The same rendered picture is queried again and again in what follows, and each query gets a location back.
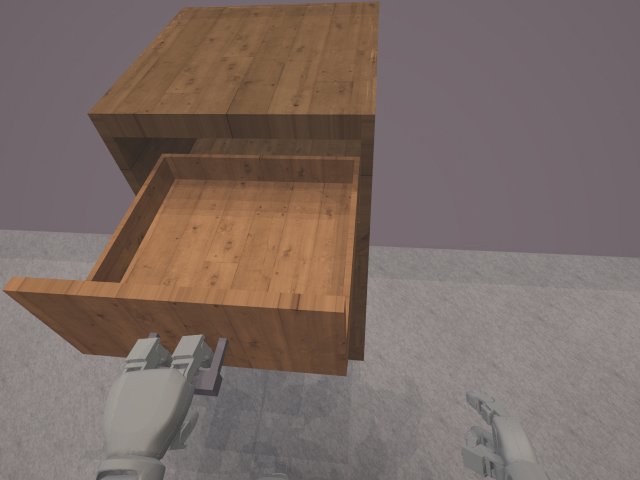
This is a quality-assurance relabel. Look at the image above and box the robot left hand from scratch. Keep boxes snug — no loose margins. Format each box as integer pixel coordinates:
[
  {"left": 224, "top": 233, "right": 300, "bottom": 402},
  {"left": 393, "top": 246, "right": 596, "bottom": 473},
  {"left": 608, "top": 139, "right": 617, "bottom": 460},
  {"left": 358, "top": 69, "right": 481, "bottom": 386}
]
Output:
[{"left": 103, "top": 334, "right": 214, "bottom": 460}]

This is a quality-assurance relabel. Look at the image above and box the handle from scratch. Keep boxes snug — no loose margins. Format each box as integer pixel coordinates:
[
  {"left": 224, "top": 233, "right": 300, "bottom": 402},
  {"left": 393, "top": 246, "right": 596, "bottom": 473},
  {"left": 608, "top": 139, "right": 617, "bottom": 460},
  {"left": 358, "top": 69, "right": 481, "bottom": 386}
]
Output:
[{"left": 148, "top": 333, "right": 229, "bottom": 397}]

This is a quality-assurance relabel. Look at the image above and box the cabinet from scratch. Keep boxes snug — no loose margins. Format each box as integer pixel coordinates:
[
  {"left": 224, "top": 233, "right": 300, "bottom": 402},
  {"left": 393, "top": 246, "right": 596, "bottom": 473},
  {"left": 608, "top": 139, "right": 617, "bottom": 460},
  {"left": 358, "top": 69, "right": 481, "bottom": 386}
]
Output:
[{"left": 87, "top": 1, "right": 379, "bottom": 361}]

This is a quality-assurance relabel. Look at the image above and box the drawer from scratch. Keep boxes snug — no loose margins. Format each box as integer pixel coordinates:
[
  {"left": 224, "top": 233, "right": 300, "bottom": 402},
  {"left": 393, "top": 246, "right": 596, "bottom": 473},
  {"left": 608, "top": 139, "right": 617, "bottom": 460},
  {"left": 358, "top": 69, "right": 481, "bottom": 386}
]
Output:
[{"left": 2, "top": 154, "right": 360, "bottom": 376}]

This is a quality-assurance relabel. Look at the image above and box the robot right hand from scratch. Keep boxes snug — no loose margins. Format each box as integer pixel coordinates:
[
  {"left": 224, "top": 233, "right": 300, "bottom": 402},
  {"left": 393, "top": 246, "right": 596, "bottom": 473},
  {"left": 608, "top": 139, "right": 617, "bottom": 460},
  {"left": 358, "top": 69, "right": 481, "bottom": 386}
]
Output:
[{"left": 461, "top": 391, "right": 539, "bottom": 480}]

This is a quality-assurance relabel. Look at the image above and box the left robot forearm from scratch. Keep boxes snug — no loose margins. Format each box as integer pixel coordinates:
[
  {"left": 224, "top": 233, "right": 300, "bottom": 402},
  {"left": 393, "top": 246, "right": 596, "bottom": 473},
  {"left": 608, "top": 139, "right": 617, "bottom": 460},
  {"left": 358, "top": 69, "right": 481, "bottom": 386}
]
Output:
[{"left": 94, "top": 455, "right": 166, "bottom": 480}]

